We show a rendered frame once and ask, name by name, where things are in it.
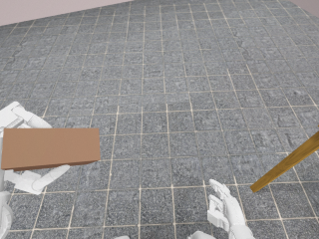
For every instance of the robot right forearm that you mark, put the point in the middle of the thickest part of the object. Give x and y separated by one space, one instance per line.
239 231

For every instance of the table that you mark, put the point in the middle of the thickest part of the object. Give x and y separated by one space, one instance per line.
304 150

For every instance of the robot left forearm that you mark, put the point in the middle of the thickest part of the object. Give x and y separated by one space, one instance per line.
6 214

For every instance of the right robot hand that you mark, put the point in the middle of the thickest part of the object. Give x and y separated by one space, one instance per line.
225 213

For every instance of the left robot hand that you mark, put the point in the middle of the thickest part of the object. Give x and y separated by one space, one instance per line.
15 116

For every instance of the sponge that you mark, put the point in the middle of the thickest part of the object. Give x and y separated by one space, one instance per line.
31 148

